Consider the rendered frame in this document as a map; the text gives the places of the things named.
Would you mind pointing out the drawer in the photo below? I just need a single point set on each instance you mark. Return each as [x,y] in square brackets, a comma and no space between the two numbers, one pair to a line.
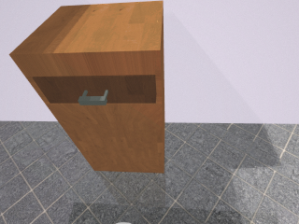
[122,89]

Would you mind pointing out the handle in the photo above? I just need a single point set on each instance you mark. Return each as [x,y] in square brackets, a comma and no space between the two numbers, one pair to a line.
[92,100]

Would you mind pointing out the cabinet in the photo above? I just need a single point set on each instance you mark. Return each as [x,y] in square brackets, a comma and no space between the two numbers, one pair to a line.
[113,39]

